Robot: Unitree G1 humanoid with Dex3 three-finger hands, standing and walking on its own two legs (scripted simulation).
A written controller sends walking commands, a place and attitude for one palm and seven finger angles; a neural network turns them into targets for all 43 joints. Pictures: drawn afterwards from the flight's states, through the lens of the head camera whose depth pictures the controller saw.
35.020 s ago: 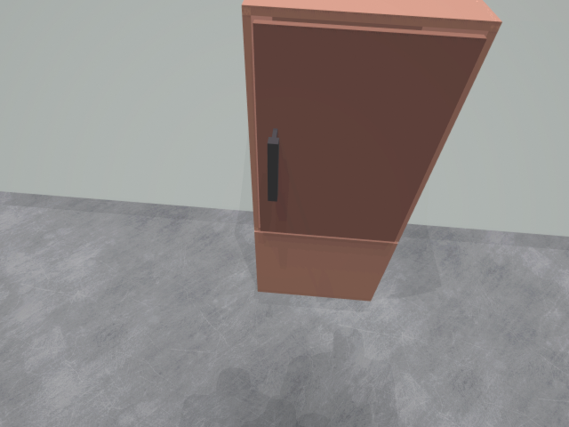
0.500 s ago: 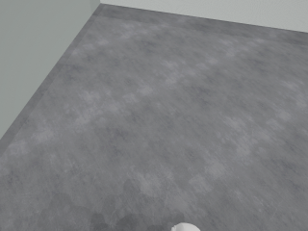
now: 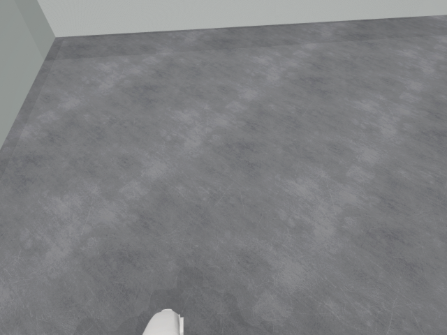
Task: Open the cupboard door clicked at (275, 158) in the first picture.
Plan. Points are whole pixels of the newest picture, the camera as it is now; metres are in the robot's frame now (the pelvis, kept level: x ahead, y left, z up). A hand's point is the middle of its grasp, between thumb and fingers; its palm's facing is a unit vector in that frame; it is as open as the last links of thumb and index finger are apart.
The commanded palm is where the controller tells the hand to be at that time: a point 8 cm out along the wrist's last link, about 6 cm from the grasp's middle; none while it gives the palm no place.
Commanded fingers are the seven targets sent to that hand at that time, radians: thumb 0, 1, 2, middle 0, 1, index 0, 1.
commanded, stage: turn to face it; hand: left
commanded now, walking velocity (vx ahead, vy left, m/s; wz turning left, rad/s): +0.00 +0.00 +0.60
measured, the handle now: out of the picture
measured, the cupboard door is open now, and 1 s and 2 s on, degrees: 43 43 43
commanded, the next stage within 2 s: none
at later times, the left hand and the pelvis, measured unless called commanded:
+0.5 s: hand (126, 292) +0.23 +0.23 -0.18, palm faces +0.22 -0.96 -0.19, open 7.4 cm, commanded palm none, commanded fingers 0.00 0.90 0.90 -0.20 -0.30 -0.20 -0.30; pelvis +0.17 +0.02 -0.01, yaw +11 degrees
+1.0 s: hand (153, 320) +0.17 +0.15 -0.16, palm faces +0.51 -0.82 -0.25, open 7.4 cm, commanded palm none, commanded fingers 0.00 0.90 0.90 -0.20 -0.30 -0.20 -0.30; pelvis +0.23 -0.04 +0.00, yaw +32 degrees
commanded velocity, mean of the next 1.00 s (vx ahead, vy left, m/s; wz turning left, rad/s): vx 0.00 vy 0.00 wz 0.60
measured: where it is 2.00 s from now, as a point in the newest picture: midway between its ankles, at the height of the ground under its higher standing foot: (244, 313)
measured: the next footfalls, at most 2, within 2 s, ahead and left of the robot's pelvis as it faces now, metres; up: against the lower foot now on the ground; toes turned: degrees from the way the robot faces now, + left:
left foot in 0.22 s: +0.23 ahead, +0.13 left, +0.00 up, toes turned +9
right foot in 0.66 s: +0.27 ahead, -0.13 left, +0.00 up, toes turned +16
